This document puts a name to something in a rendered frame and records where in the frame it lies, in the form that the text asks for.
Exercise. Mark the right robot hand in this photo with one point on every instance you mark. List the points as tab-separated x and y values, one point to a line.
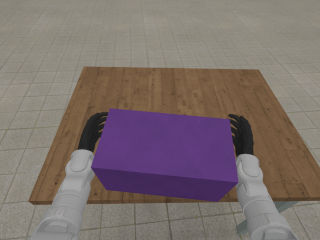
243	139

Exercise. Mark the left robot forearm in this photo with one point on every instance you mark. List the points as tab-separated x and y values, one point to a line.
65	212

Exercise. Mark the table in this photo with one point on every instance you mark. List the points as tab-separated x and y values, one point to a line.
290	172

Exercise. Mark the carton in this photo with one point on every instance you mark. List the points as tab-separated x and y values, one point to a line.
163	154

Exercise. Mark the left robot hand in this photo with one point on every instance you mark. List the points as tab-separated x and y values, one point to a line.
91	134

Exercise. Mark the right robot forearm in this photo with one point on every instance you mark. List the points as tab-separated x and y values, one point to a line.
263	219

